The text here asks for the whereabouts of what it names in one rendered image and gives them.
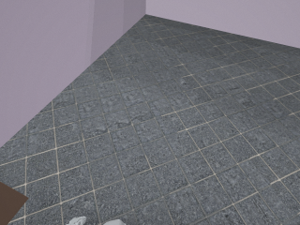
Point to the robot left hand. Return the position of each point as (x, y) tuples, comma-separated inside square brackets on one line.
[(78, 221)]

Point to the cabinet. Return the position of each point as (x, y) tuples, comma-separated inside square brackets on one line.
[(11, 201)]

